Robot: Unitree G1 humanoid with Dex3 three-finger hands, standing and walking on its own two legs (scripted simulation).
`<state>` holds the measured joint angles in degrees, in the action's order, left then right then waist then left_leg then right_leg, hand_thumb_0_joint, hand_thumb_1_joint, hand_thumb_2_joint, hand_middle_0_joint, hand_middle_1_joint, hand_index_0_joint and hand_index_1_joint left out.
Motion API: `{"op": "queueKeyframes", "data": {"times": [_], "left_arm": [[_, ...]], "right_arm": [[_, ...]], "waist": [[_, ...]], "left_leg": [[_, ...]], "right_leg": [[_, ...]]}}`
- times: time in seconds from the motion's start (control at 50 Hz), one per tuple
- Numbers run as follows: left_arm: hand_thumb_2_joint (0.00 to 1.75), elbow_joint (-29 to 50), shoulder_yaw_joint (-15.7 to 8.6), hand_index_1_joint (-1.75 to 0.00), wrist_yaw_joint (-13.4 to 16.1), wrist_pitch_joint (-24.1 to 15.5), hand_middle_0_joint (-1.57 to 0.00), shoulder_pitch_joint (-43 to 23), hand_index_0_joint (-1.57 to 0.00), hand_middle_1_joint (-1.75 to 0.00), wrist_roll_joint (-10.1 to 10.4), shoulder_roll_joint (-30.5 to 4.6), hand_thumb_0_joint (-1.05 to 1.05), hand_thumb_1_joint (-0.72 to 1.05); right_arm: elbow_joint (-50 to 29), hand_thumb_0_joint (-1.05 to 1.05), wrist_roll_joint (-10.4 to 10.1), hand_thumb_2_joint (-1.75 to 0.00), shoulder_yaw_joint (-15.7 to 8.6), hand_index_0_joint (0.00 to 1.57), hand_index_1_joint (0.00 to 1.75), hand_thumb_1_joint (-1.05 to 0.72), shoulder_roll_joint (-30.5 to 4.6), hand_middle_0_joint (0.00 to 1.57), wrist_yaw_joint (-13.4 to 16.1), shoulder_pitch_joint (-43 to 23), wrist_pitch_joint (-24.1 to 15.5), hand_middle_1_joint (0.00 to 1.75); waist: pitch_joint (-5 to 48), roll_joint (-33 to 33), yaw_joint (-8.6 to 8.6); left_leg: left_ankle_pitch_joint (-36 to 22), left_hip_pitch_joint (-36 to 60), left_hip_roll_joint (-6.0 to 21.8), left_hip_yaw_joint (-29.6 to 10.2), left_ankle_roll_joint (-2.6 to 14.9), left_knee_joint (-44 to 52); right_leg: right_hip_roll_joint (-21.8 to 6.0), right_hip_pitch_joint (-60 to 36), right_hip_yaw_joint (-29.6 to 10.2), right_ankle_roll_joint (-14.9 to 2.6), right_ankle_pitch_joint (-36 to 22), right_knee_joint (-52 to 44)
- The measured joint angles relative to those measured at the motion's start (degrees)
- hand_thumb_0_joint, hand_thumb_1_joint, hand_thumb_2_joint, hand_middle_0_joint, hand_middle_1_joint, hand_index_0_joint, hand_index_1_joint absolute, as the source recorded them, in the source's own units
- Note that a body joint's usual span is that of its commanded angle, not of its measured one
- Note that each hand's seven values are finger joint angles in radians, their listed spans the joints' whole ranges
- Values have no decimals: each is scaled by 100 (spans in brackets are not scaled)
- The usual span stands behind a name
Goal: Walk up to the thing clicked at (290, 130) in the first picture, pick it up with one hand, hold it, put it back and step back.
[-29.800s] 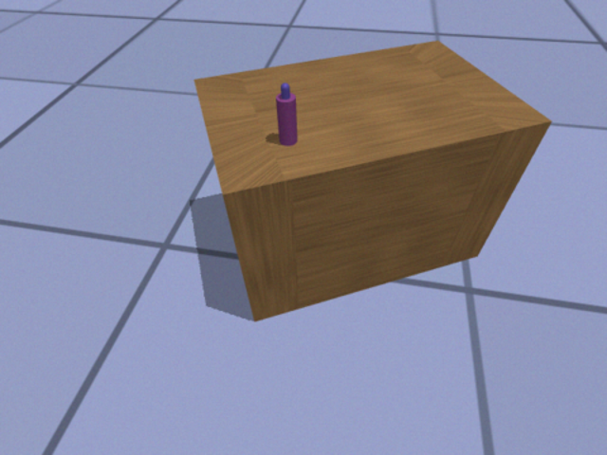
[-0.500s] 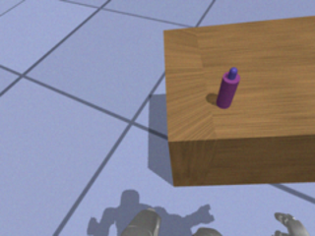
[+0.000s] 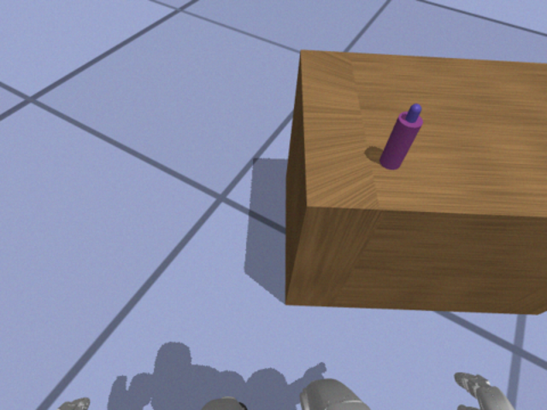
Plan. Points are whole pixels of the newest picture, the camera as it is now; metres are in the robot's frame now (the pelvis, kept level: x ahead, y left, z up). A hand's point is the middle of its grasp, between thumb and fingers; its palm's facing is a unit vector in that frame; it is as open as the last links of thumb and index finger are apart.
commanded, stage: step back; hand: right
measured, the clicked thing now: (402, 136) +0.64 -0.27 -0.03
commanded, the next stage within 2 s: none
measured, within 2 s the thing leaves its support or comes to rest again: neither
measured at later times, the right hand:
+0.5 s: hand out of the picture -0.10 -0.29 -0.17, palm faces +0.00 +0.93 -0.37, open 7.4 cm
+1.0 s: hand out of the picture -0.18 -0.26 -0.16, palm faces +0.04 +0.92 -0.39, open 7.4 cm
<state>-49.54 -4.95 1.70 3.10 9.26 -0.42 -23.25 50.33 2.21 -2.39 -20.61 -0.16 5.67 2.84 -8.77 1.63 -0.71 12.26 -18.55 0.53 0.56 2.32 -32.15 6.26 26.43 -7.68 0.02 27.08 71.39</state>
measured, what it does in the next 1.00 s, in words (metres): walks backwards: right foot, then left foot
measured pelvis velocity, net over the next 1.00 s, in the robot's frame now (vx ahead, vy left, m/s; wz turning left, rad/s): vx -0.31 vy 0.02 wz -0.10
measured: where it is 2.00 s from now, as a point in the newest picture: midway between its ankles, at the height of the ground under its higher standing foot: outside the picture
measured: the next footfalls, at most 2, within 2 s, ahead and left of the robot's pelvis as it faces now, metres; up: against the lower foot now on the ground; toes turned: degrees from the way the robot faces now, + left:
right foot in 0.20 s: -0.07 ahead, -0.13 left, +0.00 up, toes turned -4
left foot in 0.60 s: -0.16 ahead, +0.13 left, +0.00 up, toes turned -2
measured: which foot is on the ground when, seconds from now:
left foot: down 0.00-0.24, up 0.26-0.58, down 0.60-1.00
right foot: up 0.00-0.18, down 0.20-0.62, up 0.64-0.96, down 0.98-1.00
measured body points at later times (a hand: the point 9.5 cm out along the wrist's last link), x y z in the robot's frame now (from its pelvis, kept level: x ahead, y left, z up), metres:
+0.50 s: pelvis -0.15 -0.01 +0.00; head -0.09 -0.04 +0.44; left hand -0.03 +0.31 -0.09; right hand -0.10 -0.33 -0.15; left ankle -0.18 +0.15 -0.68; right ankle -0.11 -0.13 -0.73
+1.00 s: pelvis -0.31 +0.02 -0.02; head -0.25 +0.00 +0.43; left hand -0.21 +0.33 -0.14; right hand -0.18 -0.31 -0.13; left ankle -0.20 +0.13 -0.73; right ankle -0.35 -0.10 -0.74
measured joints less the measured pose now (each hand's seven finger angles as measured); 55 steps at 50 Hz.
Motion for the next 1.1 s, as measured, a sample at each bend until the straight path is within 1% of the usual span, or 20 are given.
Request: {"op": "queueKeyframes", "data": {"times": [0.1, 0.18, 0.24, 0.3, 0.36, 0.4, 0.46, 0.54, 0.58, 0.62, 0.64, 0.66, 0.7, 0.74, 0.78, 0.9, 0.96, 1.02, 1.06, 1.1], "left_arm": [[90, -93, 8, -30, -27, -17, -21, 289, -20, -30, -31, -38, 0, 90], [90, -168, 66, -30, -76, -76, -21, 408, -20, -30, -31, 41, 0, 90], [90, -287, 84, -30, -122, -135, -21, 419, -20, -30, -118, 282, 0, 90], [90, -176, 116, -30, -177, -119, -21, 623, -20, -30, -211, 321, 0, 90], [90, -152, 95, -30, -129, -77, -21, 644, -21, -30, -221, 357, 0, 90], [90, -84, 68, -30, -112, -58, -21, 530, -21, -30, -217, 361, 0, 90], [90, 174, 54, -30, -51, -115, -21, 283, -21, -30, -222, 342, 0, 90], [90, 492, 59, -30, 29, -164, -21, -174, -21, -30, -184, 263, 0, 90], [90, 590, 86, -30, 32, -139, -21, -376, -21, -30, -144, 199, 0, 90], [90, 596, 94, -30, 23, -73, -21, -560, -21, -30, -98, 81, 0, 90], [90, 562, 87, -30, 24, -26, -21, -594, -21, -30, -69, 39, 0, 90], [90, 497, 82, -30, 31, 19, -21, -587, -20, -30, -39, 43, 0, 90], [90, 322, 91, -30, 47, 99, -21, -550, -20, -30, -37, 96, 0, 90], [90, 237, 94, -30, 26, 117, -21, -457, -20, -30, 1, 108, 0, 90], [90, 222, 88, -30, 1, 73, -21, -317, -20, -30, 25, 90, 0, 90], [90, 97, 92, -30, -27, -28, -21, -42, -20, -30, -34, 59, 0, 90], [90, -26, 120, -30, -46, -79, -21, 84, -20, -30, -58, 67, 0, 90], [90, -234, 171, -30, -75, -111, -21, 94, -20, -30, -140, 325, 0, 90], [90, -198, 206, -30, -135, -110, -21, 267, -20, -30, -181, 330, 0, 90], [90, -181, 190, -30, -118, -83, -21, 388, -21, -30, -200, 291, 0, 90]], "right_arm": [[-241, 1, -52, -90, -8, 20, 30, -90, 12, 21, 15, -206, -59, 30], [-345, 0, -46, -90, -16, 20, 30, -90, -66, 21, -10, -307, 12, 30], [-252, 0, -99, -90, -95, 20, 30, -90, -227, 21, -3, -290, 118, 30], [-42, 1, -141, -90, -122, 20, 30, -90, -164, 21, 17, -46, 237, 30], [47, 1, -210, -90, -118, 20, 30, -90, -206, 21, 13, 186, 197, 30], [62, 1, -224, -90, -114, 20, 30, -90, -269, 21, 61, 375, 139, 30], [132, 1, -199, -90, -109, 20, 30, -90, -359, 21, 127, 580, 115, 30], [198, 1, -136, -90, -97, 20, 30, -90, -342, 21, 152, 678, 105, 30], [194, 1, -111, -90, -89, 20, 30, -90, -306, 21, 122, 665, 70, 30], [220, 1, -79, -90, -102, 20, 30, -90, -178, 21, 95, 554, 27, 30], [201, 1, -42, -90, -90, 20, 30, -90, -99, 21, 71, 507, 20, 30], [161, 1, -24, -90, -60, 20, 30, -90, -65, 21, 30, 498, 13, 30], [113, 1, 5, -90, -16, 20, 30, -90, -41, 21, -23, 499, -13, 30], [83, 1, 42, -90, 14, 20, 30, -90, 2, 21, -7, 483, -7, 30], [34, 1, 47, -90, 29, 21, 30, -90, 27, 21, 21, 403, -6, 30], [-292, 1, 3, -90, 5, 21, 30, -90, -53, 21, 54, -31, -65, 30], [-417, 1, -42, -90, 7, 21, 30, -90, -127, 21, 38, -235, -21, 30], [-321, 0, -133, -90, -49, 20, 30, -90, -303, 21, 48, -326, 88, 30], [-208, 0, -176, -90, -60, 20, 30, -90, -231, 21, 90, -194, 173, 30], [-128, 1, -210, -90, -40, 20, 30, -90, -155, 21, 82, -61, 203, 30]], "waist": [[-143, -27, -69], [-209, -172, -111], [-259, -692, 8], [-12, -508, -165], [100, -395, -139], [160, -434, -34], [114, -503, 38], [-96, -450, 132], [-176, -358, 165], [-327, -19, 129], [-370, 162, 78], [-334, 195, 88], [-203, 50, 236], [-62, 0, 241], [40, 24, 141], [-135, -27, -49], [-202, -100, -110], [-294, -703, -7], [-80, -597, -125], [48, -366, -252]], "left_leg": [[-216, -200, 87, 277, 30, -25], [-267, -493, 199, 474, -41, -342], [-102, -713, 407, 207, -84, -689], [1214, -1052, -211, -325, -236, -1878], [1247, -1170, -712, -875, -267, -3147], [1215, -1090, -792, -1055, -313, -3489], [1396, -700, -668, -1030, -387, -3201], [1707, -93, -323, -670, -375, -1962], [1490, 218, -194, -469, -307, -1188], [982, 416, -327, -245, -219, -727], [941, 424, -405, -125, -181, -727], [937, 366, -379, -101, -148, -780], [860, 235, -211, -258, -98, -801], [651, 185, -86, -297, -90, -578], [436, 120, -6, -206, -100, -349], [61, -251, 123, 44, -88, -298], [19, -534, 200, 203, -160, -578], [12, -709, 428, -136, -160, -851], [1051, -910, 31, -403, -202, -1527], [1531, -1005, -375, -596, -214, -2489]], "right_leg": [[-302, -603, 154, 225, 70, -1082], [-599, -1217, 463, 134, -154, -2736], [-395, -1457, 765, -27, -364, -3270], [-598, -1217, 574, -126, -512, -3202], [-773, -1130, 471, -79, -847, -3534], [-810, -1020, 560, -55, -1024, -3695], [-817, -817, 690, -35, -1180, -3713], [-920, -538, 930, 10, -1247, -3453], [-995, -349, 1006, 64, -1245, -3221], [-1176, -177, 856, 122, -1236, -2932], [-1186, -105, 666, 40, -1235, -2809], [-1017, -21, 475, -19, -737, -2509], [-488, 110, 217, -71, 160, -1521], [-145, 183, 75, -118, 293, -634], [-22, 149, 14, -114, 174, -175], [-337, -724, 259, 148, 194, -1533], [-538, -1256, 492, 117, -217, -2968], [-255, -1502, 802, -46, -472, -3480], [-392, -1296, 700, -99, -533, -3331], [-591, -1178, 499, -117, -664, -3354]]}}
